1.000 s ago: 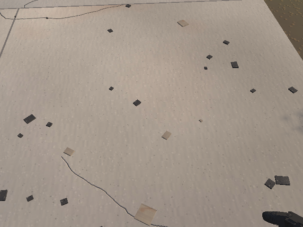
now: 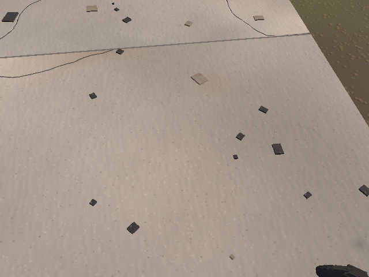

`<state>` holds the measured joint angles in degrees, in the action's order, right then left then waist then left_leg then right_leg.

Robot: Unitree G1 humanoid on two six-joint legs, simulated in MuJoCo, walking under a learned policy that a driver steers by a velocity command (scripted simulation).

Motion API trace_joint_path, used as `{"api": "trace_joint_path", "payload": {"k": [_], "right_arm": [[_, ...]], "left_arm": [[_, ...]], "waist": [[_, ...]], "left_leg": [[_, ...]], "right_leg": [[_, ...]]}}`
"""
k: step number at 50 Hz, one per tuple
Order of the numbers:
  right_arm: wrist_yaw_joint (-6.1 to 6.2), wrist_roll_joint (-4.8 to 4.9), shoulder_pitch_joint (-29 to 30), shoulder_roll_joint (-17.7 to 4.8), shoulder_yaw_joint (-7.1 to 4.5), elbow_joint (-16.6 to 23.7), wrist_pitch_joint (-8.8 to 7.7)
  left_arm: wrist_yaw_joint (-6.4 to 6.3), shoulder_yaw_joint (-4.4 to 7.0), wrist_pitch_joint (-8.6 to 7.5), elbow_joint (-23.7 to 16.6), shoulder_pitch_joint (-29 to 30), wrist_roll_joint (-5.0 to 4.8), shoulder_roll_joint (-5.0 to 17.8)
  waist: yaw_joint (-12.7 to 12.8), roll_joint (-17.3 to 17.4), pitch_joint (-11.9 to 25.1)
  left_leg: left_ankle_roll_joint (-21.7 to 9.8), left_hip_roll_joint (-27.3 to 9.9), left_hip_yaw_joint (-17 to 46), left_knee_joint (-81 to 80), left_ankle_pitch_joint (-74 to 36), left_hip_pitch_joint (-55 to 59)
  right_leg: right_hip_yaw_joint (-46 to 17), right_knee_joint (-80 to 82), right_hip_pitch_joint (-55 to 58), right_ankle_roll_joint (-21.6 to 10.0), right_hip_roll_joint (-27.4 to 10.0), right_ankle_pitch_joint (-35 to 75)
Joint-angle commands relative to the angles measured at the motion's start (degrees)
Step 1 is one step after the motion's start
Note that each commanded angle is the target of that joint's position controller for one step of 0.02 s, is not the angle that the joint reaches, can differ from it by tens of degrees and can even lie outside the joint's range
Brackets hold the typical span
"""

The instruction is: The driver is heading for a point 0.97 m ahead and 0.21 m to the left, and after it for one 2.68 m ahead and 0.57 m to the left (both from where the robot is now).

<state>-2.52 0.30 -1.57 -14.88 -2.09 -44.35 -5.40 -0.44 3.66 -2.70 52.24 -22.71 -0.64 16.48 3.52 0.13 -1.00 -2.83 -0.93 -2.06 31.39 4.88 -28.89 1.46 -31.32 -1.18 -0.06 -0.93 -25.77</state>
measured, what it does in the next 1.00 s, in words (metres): walks ahead: right foot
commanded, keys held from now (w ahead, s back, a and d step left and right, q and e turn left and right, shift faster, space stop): w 0.68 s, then w+q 0.32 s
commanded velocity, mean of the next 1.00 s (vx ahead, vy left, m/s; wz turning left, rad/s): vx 0.50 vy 0.00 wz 0.09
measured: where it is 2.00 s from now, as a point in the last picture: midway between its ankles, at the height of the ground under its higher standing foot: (179, 153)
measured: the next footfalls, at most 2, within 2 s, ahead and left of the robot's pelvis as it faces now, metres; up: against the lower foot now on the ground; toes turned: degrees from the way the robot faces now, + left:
right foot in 0.52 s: +0.45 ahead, -0.14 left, +0.00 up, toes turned -2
left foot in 1.08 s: +0.75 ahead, +0.11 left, +0.00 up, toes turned +13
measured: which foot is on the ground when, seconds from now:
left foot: down 0.00-0.52, up 0.54-1.00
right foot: down 0.00-0.00, up 0.02-0.50, down 0.52-1.00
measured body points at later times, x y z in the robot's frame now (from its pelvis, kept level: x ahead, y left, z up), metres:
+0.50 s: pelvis +0.27 -0.02 +0.01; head +0.30 -0.02 +0.46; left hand +0.49 +0.21 -0.08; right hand +0.24 -0.30 -0.13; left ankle +0.12 +0.10 -0.72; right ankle +0.42 -0.14 -0.71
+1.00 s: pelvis +0.54 -0.03 +0.01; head +0.57 -0.02 +0.46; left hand +0.53 +0.25 -0.12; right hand +0.75 -0.25 -0.09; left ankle +0.71 +0.12 -0.69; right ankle +0.41 -0.14 -0.72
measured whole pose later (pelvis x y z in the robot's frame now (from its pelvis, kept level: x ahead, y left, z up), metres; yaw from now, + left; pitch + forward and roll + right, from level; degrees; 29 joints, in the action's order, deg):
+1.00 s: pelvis +0.54 -0.03 +0.01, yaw +7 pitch +2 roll -2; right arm -2.4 1.1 -5.7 -14.4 -2.9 -46.4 -2.8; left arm -0.5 3.4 -4.5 53.5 -17.8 0.0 15.0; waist 3.6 2.1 -0.6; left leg -2.6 -4.2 -0.1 34.9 -2.1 -36.5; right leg 9.9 -10.5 5.9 -1.0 2.3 -18.1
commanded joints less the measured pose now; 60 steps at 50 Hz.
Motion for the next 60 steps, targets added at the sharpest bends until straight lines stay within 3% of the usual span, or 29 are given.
{"api": "trace_joint_path", "payload": {"k": [1,2,3,4,6,9,16,21,24,26,27,28,29,30,31,32,34,36,43,48,51,53,54,55,56,57,58,59,60], "right_arm": [[0.70,0.31,-23.9,-13.2,-4.11,-2.9,0.40],[0.78,0.40,-19.7,-11.0,-3.28,-2.3,0.33],[0.90,0.11,-15.5,-9.6,-2.84,-1.2,0.37],[0.71,-0.39,-12.3,-7.9,-2.39,-1.0,0.27],[0.52,-1.01,-9.9,-6.1,-1.91,-0.9,-0.31],[0.92,-0.57,-11.3,-7.9,-2.43,-2.1,-0.98],[2.44,0.25,-17.2,-9.6,-2.74,-5.1,-0.03],[2.70,0.74,-21.2,-10.4,-3.12,-7.6,1.38],[3.07,0.98,-19.6,-11.5,-3.62,-7.8,2.15],[3.29,0.63,-18.4,-9.7,-2.86,-7.1,2.62],[3.07,-0.37,-22.7,-5.1,-1.26,-5.4,1.91],[2.67,-0.25,-25.5,-1.8,-0.16,-6.2,0.58],[2.22,1.38,-20.2,-8.0,-1.73,-5.4,-0.42],[2.08,2.19,-15.5,-9.3,-2.06,-3.9,-1.01],[2.36,1.62,-13.3,-8.9,-2.13,-3.7,-1.07],[2.52,0.99,-13.2,-8.3,-2.44,-3.8,-0.63],[2.61,0.79,-15.5,-6.0,-2.32,-4.6,0.75],[2.76,0.86,-15.0,-4.9,-2.21,-4.5,1.83],[1.67,0.83,-4.2,-3.6,-1.90,-1.1,1.66],[0.02,0.84,2.6,-2.8,-1.26,2.9,1.63],[-1.10,0.83,1.5,-4.4,-1.98,4.7,1.71],[-1.07,0.85,-8.8,-7.8,-3.98,3.0,2.05],[-0.27,0.98,-18.3,-11.5,-5.94,0.8,2.25],[0.90,0.99,-23.8,-18.0,-7.60,0.0,2.59],[0.72,1.20,-23.3,-17.0,-6.73,1.1,2.12],[0.77,0.59,-22.6,-12.9,-5.54,1.2,1.83],[0.93,0.58,-19.4,-10.7,-5.01,1.6,1.51],[0.92,0.60,-15.4,-9.1,-4.48,2.5,1.42],[1.07,0.24,-12.5,-7.4,-3.87,3.6,1.40]], "left_arm": [[0.40,-0.33,-2.85,-4.0,-3.5,-0.02,3.6],[0.74,0.80,-3.65,-5.7,1.5,-1.59,7.5],[0.56,0.64,-3.86,-6.6,5.2,-1.75,7.3],[0.26,0.80,-3.64,-7.0,7.3,-0.83,6.8],[0.02,1.01,-2.24,-6.2,5.0,-0.26,5.2],[-0.23,0.80,-1.01,-6.6,6.4,0.19,3.4],[0.77,-0.04,-1.88,-9.8,19.5,0.17,1.4],[2.40,-0.34,-2.59,-12.6,26.2,-0.43,2.1],[2.93,0.43,-3.01,-12.1,22.4,-0.34,4.3],[2.21,2.83,-3.03,-7.3,6.7,0.17,8.9],[1.73,4.13,-2.83,-6.0,-1.5,1.26,14.4],[2.04,3.81,-2.55,-5.0,-3.6,0.43,13.8],[1.97,2.42,-2.59,-5.3,-1.5,-0.09,9.4],[1.81,1.86,-2.57,-6.2,3.4,-0.09,7.9],[1.83,1.41,-2.54,-6.8,7.2,0.39,6.6],[1.98,0.96,-2.71,-7.1,9.7,0.94,5.0],[2.16,0.74,-3.20,-6.8,10.9,1.14,4.0],[1.82,1.12,-3.78,-5.8,10.5,1.10,5.3],[0.14,1.37,-3.73,-2.9,7.2,1.28,6.9],[-0.25,1.74,-2.20,-0.3,3.3,0.49,7.6],[-0.87,2.38,-0.78,-0.7,4.9,0.05,9.5],[-1.60,2.68,0.31,-1.5,6.6,0.04,10.6],[-1.95,2.34,0.39,-2.2,6.7,0.16,10.1],[-1.23,0.35,-0.87,-4.7,2.3,1.94,4.1],[-0.10,-0.78,-3.47,-5.7,2.9,1.29,2.4],[0.86,0.45,-5.36,-7.0,9.3,-1.08,6.8],[1.04,0.32,-6.26,-8.1,12.5,-1.75,6.9],[0.63,0.49,-6.37,-7.8,13.2,-0.64,6.5],[0.25,1.12,-5.80,-7.5,12.9,0.47,7.2]], "waist": [[-10.3,13.5,23.1],[-9.8,10.0,14.3],[-8.2,5.6,9.1],[-6.6,3.3,4.7],[-3.5,5.6,3.4],[-2.6,4.3,1.6],[-6.7,3.1,-1.6],[-8.4,3.4,-3.6],[-5.1,5.0,-1.1],[2.3,3.4,9.2],[2.6,-6.5,18.6],[1.8,-16.2,23.7],[2.9,-11.0,17.5],[1.8,-8.3,10.1],[0.2,-4.5,6.1],[-1.7,-4.4,3.5],[-4.0,-5.5,3.0],[-4.7,-4.8,1.5],[-1.2,-3.2,-2.1],[1.2,-2.0,-4.4],[-1.1,-4.1,-2.3],[-7.2,-5.2,4.3],[-11.7,-2.8,9.3],[-9.7,10.2,16.1],[-8.4,12.4,23.3],[-10.8,7.8,18.4],[-9.7,4.4,11.8],[-6.9,0.0,7.0],[-4.8,0.1,4.7]], "left_leg": [[-15.6,-21.1,43.7,-13.0,13.6,51.7],[-12.8,-19.5,36.1,-14.1,15.3,44.9],[-11.2,-17.4,29.0,-15.0,12.0,36.6],[-10.6,-15.3,23.9,-17.1,7.2,28.6],[-10.0,-12.5,18.5,-20.3,2.0,21.0],[-11.2,-12.1,13.8,-23.6,-3.2,18.3],[-8.6,-9.6,5.9,-25.0,-5.5,21.8],[-8.2,-13.3,6.7,-21.4,-6.8,30.2],[-6.6,-14.4,6.6,-15.4,-18.9,33.4],[-3.6,-9.2,2.4,3.4,-27.7,26.9],[-0.1,-2.9,-0.6,25.0,-9.0,7.3],[1.4,4.4,4.8,37.6,28.4,-7.3],[0.5,0.8,8.9,43.0,27.7,-13.7],[-0.3,-2.2,7.0,42.1,22.0,-15.7],[-0.2,-4.6,5.8,39.2,17.0,-13.6],[0.1,-6.4,5.9,36.0,13.7,-10.5],[0.7,-7.6,6.0,33.0,10.8,-5.5],[1.8,-8.0,5.9,30.2,7.5,-7.0],[2.1,-5.2,4.8,10.3,-11.7,-9.0],[0.2,-4.1,2.5,3.4,-8.2,-12.7],[-2.2,-1.0,-1.5,2.6,0.6,-8.3],[-4.9,3.6,-4.7,1.6,3.5,6.1],[-7.4,3.3,-0.8,-0.9,0.9,21.9],[-15.7,-11.1,24.2,-1.3,2.3,44.4],[-23.2,-19.2,50.4,-12.2,9.4,53.9],[-19.4,-17.2,43.5,-13.9,10.2,51.2],[-16.8,-14.8,35.0,-14.1,7.1,43.2],[-15.0,-12.3,28.8,-14.9,1.7,33.7],[-14.1,-10.5,24.7,-16.2,-3.3,26.9]], "right_leg": [[-7.8,-42.0,-38.4,-1.1,3.1,-6.8],[-8.2,-44.6,-43.2,-2.0,-0.1,-3.9],[-6.3,-42.3,-42.5,-2.5,-3.2,1.3],[-5.5,-38.4,-40.4,-2.3,-5.1,5.0],[-5.9,-34.1,-33.9,-2.1,-7.2,9.1],[-5.2,-28.7,-35.0,-0.6,-7.8,13.6],[-2.5,-6.5,-36.0,0.6,-5.6,31.6],[-2.3,0.6,-37.1,-1.0,-4.0,27.7],[-0.8,2.9,-30.0,-3.5,-1.8,21.7],[-0.1,3.2,-6.4,-6.9,-1.0,23.6],[-19.8,2.1,16.4,-13.8,-15.1,21.6],[-41.0,11.0,25.2,-18.8,-21.9,11.6],[-37.8,13.2,21.0,-16.1,-19.9,5.3],[-30.1,14.6,12.7,-14.1,-18.2,7.7],[-24.6,16.5,4.7,-13.2,-16.1,12.3],[-20.4,18.5,-1.4,-12.7,-14.1,16.5],[-16.1,21.7,-6.9,-12.8,-12.3,20.1],[-11.6,23.9,-8.4,-13.2,-12.3,23.8],[1.2,26.5,-5.7,-9.8,-10.6,28.0],[4.6,23.1,5.5,-8.9,-14.1,33.3],[6.9,15.1,9.6,-7.2,-15.3,53.8],[9.1,-0.3,8.0,-5.2,-13.8,69.3],[9.9,-14.2,-1.1,-3.1,-11.4,62.4],[9.5,-35.9,-24.5,0.3,-4.0,26.5],[-2.4,-48.0,-38.8,1.3,5.0,-7.9],[-7.8,-49.7,-44.9,-0.3,0.9,-4.6],[-6.8,-46.0,-45.4,-1.5,-1.8,0.5],[-6.3,-40.2,-42.4,-1.4,-4.0,4.0],[-6.1,-35.9,-38.1,-0.8,-5.5,6.1]]}}
Keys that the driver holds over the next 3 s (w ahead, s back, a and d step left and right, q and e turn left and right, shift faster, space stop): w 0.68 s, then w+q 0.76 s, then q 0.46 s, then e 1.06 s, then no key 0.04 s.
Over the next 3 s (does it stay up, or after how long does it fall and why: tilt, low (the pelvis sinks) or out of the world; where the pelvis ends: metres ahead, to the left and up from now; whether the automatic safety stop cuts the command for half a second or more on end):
stays up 0.98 0.11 0.01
